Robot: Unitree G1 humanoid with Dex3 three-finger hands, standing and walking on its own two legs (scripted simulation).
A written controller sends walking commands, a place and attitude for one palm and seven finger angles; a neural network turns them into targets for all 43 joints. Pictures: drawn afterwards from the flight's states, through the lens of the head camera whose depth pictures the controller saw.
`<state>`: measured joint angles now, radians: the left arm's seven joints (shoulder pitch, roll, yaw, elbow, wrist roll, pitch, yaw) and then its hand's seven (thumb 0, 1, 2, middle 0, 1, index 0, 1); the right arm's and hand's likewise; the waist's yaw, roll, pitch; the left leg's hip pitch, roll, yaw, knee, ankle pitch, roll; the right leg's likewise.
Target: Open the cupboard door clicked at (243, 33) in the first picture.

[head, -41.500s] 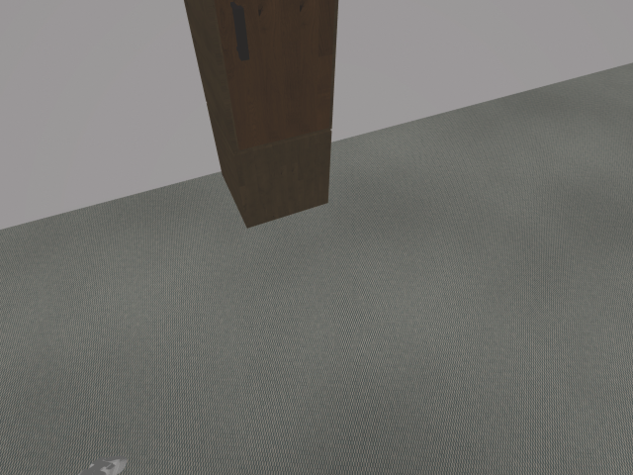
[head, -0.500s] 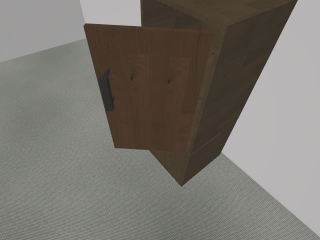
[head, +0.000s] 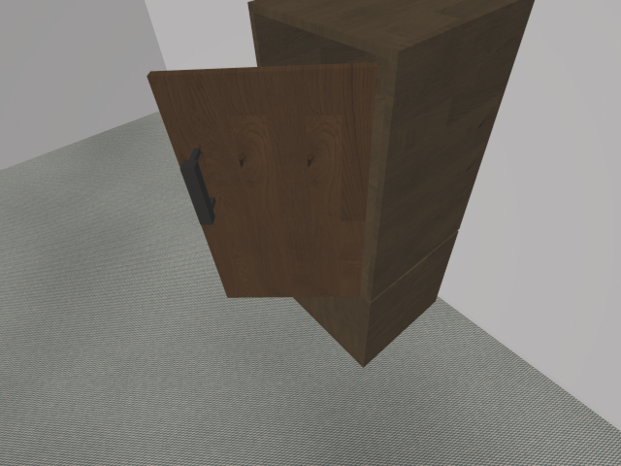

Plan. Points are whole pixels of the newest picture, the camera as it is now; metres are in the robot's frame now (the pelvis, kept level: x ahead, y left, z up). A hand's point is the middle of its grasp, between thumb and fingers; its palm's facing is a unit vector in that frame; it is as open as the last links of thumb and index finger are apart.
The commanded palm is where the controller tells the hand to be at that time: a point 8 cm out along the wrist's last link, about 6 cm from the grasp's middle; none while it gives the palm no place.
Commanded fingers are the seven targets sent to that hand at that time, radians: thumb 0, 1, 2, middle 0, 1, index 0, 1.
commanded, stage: come to a stop and stand still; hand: left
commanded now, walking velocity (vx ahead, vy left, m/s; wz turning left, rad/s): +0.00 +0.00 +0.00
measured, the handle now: (201, 186) +0.57 +0.23 +0.05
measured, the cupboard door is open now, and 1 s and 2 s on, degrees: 48 48 48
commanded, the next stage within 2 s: look again from close up in 0.50 s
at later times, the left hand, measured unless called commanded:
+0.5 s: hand out of the picture +0.02 +0.15 -0.16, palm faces +0.02 -0.97 -0.23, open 7.3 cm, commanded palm none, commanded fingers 0.00 0.90 0.90 -0.20 -0.30 -0.20 -0.30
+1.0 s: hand out of the picture +0.05 +0.16 -0.17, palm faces +0.03 -0.97 -0.22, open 7.3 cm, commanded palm none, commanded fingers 0.00 0.90 0.90 -0.20 -0.30 -0.20 -0.30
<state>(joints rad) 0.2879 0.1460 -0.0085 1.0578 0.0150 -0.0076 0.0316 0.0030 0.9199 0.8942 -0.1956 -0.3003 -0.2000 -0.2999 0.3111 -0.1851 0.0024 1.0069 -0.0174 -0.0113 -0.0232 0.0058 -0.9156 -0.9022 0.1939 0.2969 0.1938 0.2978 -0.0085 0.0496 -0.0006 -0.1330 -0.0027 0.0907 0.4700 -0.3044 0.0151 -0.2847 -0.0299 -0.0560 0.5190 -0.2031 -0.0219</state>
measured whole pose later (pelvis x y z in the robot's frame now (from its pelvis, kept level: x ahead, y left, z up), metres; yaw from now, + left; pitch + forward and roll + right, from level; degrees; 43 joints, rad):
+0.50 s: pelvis +0.02 -0.02 +0.00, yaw +0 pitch -1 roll +1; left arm 0.27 0.14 0.00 1.13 0.01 -0.03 0.03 0.01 0.93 0.89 -0.20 -0.30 -0.20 -0.30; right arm 0.36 -0.14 0.02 1.14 -0.01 -0.02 -0.03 0.00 -0.90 -0.90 0.19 0.30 0.19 0.30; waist -0.01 0.04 0.05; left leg -0.11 0.03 0.07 0.41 -0.29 -0.02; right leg -0.26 0.01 -0.08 0.47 -0.20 -0.06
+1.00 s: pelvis +0.04 -0.02 +0.00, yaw +0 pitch -1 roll +0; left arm 0.26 0.15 0.00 1.12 0.01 -0.03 0.04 0.01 0.94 0.89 -0.20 -0.30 -0.20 -0.30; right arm 0.28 -0.14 0.01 1.13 -0.01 -0.03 -0.04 0.00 -0.91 -0.90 0.19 0.30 0.19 0.30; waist 0.00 0.02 0.04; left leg -0.06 0.04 0.07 0.39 -0.32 -0.02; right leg -0.22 0.01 -0.08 0.46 -0.23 -0.05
